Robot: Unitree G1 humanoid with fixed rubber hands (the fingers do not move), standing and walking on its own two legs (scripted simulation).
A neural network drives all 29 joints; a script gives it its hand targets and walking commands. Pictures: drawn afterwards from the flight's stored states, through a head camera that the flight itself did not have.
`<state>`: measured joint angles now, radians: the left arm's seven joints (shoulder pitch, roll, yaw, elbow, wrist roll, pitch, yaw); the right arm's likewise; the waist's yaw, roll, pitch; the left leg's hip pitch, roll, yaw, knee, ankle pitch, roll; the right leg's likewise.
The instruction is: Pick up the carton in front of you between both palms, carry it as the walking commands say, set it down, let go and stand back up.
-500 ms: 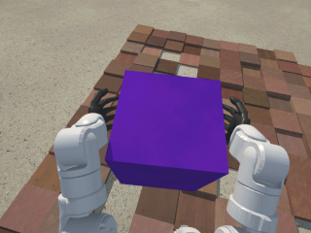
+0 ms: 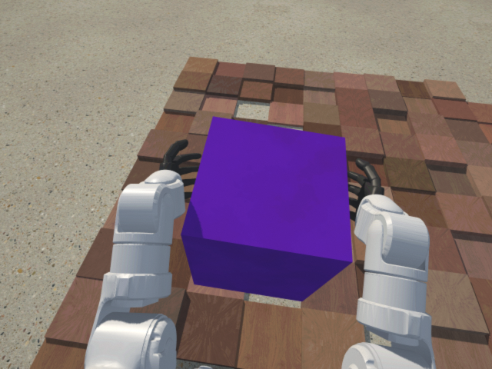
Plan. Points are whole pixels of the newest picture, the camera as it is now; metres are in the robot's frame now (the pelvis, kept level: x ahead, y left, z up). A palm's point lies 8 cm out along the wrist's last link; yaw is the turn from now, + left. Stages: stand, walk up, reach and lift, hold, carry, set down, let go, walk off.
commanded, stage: carry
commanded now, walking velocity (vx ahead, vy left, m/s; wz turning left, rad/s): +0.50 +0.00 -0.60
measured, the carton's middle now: (262, 218) +0.37 +0.04 +0.04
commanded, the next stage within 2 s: none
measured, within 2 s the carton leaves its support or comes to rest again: neither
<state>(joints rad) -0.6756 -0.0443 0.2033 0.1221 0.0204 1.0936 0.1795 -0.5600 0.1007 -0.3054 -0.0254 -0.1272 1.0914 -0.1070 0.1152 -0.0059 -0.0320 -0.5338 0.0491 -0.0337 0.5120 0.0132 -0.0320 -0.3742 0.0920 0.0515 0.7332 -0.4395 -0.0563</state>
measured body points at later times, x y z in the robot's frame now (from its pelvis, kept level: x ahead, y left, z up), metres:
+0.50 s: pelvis +0.29 -0.01 -0.04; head +0.33 +0.00 +0.41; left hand +0.69 +0.01 +0.10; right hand +0.58 -0.28 +0.10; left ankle +0.13 +0.14 -0.74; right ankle +0.40 -0.11 -0.75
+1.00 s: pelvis +0.60 -0.05 -0.01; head +0.61 -0.06 +0.44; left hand +0.97 +0.07 +0.14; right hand +0.95 -0.23 +0.15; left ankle +0.70 +0.03 -0.72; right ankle +0.40 -0.11 -0.72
